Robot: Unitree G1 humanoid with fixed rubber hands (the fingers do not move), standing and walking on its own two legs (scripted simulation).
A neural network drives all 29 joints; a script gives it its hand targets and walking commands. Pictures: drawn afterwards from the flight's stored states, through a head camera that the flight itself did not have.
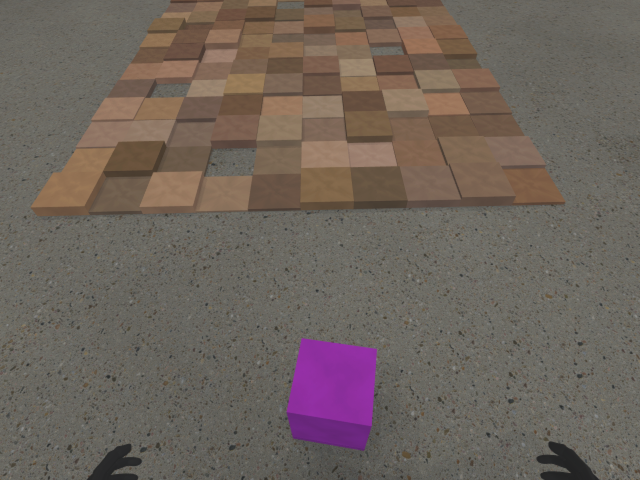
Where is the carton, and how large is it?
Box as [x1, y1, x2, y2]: [287, 338, 376, 450]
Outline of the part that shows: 302,338 287,407 287,415 293,438 363,450 371,426 376,349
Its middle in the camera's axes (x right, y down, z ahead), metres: +0.04 +0.44 +1.10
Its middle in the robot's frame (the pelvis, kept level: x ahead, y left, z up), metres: +0.43 +0.00 -0.65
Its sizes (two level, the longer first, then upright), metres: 0.210 0.200 0.250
